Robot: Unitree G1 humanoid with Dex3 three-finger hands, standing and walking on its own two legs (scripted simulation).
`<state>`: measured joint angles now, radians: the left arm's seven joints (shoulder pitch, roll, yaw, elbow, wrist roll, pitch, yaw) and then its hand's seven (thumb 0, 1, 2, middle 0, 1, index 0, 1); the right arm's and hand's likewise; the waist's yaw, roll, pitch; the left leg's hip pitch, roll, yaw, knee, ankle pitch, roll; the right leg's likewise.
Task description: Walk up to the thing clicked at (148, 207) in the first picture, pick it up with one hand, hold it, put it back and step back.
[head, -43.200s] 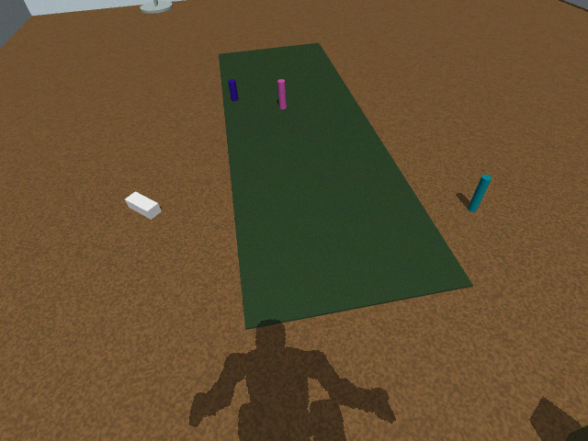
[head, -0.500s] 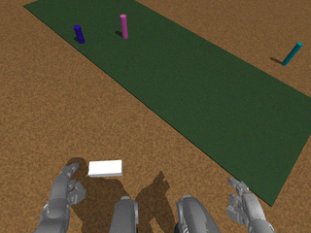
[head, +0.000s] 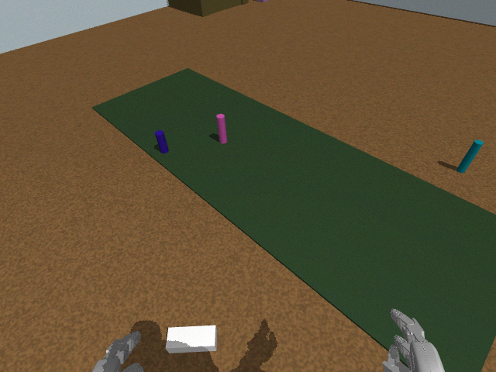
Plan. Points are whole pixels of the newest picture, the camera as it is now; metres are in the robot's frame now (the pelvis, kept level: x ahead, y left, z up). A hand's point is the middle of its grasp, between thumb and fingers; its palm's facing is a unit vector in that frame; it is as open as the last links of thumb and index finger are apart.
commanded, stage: home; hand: left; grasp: from above
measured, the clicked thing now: (192, 339) +0.43 +0.24 -0.69
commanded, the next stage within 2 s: stand in 1.94 s
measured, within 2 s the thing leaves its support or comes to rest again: neither
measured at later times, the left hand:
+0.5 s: hand out of the picture +0.16 +0.18 -0.05, palm faces +0.05 -0.98 -0.20, open 7.4 cm
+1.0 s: hand out of the picture +0.15 +0.18 -0.05, palm faces +0.04 -0.98 -0.20, open 7.4 cm
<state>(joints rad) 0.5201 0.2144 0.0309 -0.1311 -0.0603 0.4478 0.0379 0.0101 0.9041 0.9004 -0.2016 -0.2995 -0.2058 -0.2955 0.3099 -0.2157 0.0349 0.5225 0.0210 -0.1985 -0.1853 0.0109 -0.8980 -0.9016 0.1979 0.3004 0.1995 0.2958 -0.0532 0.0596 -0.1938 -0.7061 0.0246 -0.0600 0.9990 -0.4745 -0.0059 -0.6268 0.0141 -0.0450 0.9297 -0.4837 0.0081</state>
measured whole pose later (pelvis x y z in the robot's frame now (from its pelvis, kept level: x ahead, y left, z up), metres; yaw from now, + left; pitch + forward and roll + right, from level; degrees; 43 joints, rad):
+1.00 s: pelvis -0.01 +0.00 +0.00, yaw +0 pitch +9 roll -3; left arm 0.50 0.22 0.03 -0.12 -0.05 0.46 0.02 0.01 0.91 0.90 -0.20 -0.30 -0.21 -0.29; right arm 0.29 -0.22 0.04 0.54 0.01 -0.25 -0.18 0.01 -0.90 -0.90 0.20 0.30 0.20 0.30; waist -0.04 0.04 -0.17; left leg -0.70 0.02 -0.06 1.01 -0.47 -0.01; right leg -0.62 0.01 -0.04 0.94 -0.48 0.01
